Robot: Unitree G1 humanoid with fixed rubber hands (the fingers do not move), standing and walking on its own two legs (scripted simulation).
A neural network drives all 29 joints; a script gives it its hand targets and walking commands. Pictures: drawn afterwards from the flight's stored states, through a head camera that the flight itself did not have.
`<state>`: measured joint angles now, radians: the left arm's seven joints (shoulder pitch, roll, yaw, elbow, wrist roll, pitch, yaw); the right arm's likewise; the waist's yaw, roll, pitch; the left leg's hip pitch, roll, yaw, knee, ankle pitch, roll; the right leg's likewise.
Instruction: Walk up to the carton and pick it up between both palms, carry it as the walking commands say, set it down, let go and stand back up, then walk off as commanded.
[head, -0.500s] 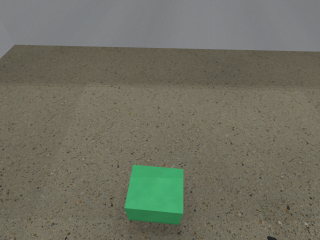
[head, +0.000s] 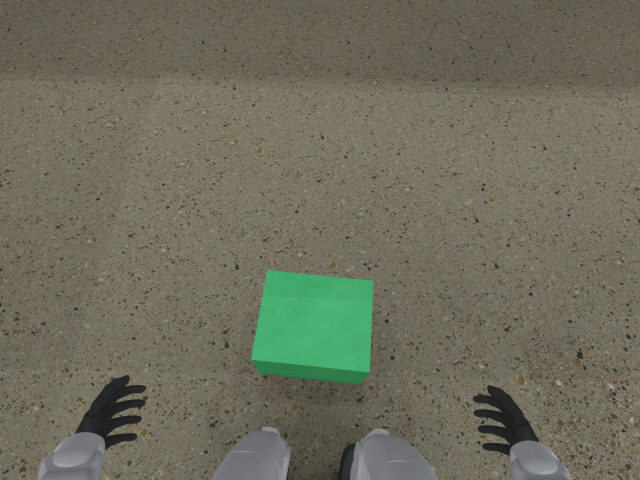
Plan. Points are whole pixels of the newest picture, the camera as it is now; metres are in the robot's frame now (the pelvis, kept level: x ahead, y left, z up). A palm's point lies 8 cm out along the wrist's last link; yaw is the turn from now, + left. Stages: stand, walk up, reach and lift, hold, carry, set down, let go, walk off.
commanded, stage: reach and lift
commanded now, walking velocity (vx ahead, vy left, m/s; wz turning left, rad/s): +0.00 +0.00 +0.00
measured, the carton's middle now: (314, 329) +0.44 +0.04 -0.64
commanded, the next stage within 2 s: none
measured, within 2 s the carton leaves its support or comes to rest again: neither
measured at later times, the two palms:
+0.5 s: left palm (171, 328) +0.30 +0.26 -0.16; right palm (480, 362) +0.28 -0.23 -0.17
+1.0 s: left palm (197, 259) +0.44 +0.26 -0.21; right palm (440, 284) +0.43 -0.19 -0.21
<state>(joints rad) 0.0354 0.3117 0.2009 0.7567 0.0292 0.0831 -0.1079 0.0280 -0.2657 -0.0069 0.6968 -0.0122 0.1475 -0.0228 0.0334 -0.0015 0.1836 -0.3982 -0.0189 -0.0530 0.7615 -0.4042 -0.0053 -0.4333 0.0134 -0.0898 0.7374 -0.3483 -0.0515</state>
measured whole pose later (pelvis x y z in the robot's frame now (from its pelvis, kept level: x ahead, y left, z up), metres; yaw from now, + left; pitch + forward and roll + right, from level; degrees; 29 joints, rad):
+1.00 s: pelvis -0.06 +0.00 -0.07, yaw -1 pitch +34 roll -1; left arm -1.10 0.54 0.24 0.85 -0.06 0.13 -0.14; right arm -1.11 -0.26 -0.14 0.72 0.08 0.23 -0.18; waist -0.03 0.00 0.30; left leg -1.31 -0.02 -0.05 1.07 -0.36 -0.01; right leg -1.32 0.01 -0.09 1.00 -0.27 -0.04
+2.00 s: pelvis -0.14 +0.00 -0.30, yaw -2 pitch +30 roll -1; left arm -1.57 0.65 0.15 1.13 -0.22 0.26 -0.08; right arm -1.53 -0.35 -0.30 0.93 0.18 0.32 -0.19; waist -0.01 0.00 0.52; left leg -1.94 -0.03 -0.04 1.96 -0.54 -0.03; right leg -1.98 0.01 -0.09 1.89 -0.43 -0.04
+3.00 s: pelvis -0.11 +0.02 -0.38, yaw -4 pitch +34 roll -4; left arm -1.59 0.55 0.04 1.18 -0.23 0.10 0.03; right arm -1.54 -0.38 -0.25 1.12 0.20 0.12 -0.12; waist 0.00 -0.01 0.52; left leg -2.22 -0.03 -0.02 2.26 -0.64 0.03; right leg -2.24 0.00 -0.09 2.16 -0.50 -0.01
